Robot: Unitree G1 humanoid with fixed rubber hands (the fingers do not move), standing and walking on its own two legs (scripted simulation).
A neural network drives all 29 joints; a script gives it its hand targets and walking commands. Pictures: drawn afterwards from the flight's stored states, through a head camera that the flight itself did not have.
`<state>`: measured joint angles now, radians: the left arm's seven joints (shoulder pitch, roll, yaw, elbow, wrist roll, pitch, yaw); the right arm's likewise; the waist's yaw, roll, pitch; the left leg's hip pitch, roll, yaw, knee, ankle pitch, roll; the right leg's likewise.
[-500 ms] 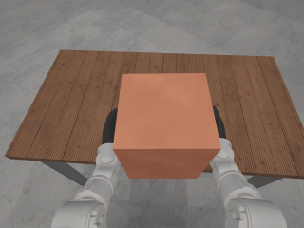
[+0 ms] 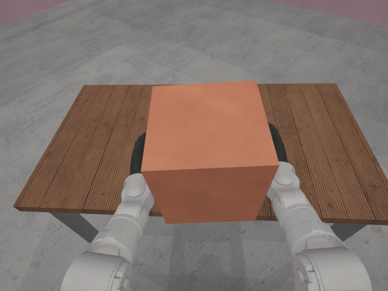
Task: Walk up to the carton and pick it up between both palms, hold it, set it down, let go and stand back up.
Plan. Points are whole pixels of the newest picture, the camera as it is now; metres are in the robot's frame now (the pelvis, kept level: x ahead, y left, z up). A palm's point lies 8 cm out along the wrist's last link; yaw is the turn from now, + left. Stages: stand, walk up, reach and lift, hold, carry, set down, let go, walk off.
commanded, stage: reach and lift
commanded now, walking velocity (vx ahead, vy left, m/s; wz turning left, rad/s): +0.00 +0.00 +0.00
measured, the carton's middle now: (207, 158) +0.40 -0.02 +0.05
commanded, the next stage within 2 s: none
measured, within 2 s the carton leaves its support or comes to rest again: neither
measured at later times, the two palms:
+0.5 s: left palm (118, 136) +0.40 +0.15 +0.14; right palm (277, 121) +0.40 -0.15 +0.16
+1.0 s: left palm (102, 140) +0.38 +0.17 +0.15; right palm (265, 134) +0.38 -0.13 +0.14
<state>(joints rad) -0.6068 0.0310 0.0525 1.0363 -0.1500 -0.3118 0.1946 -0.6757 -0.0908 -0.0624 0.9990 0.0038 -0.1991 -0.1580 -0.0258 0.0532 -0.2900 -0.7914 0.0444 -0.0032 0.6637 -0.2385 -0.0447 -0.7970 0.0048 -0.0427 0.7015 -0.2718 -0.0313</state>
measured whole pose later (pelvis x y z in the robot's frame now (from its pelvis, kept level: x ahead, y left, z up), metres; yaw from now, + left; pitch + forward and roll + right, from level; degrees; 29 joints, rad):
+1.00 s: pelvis +0.01 +0.03 +0.04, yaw +2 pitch +1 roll -1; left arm -0.48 -0.01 0.10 0.32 0.09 0.36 0.17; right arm -0.55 -0.08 -0.05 0.61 0.20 0.14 -0.17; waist -0.07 -0.02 -0.03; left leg -0.25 0.02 -0.03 0.42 -0.18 -0.01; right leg -0.18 -0.01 -0.07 0.33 -0.16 0.01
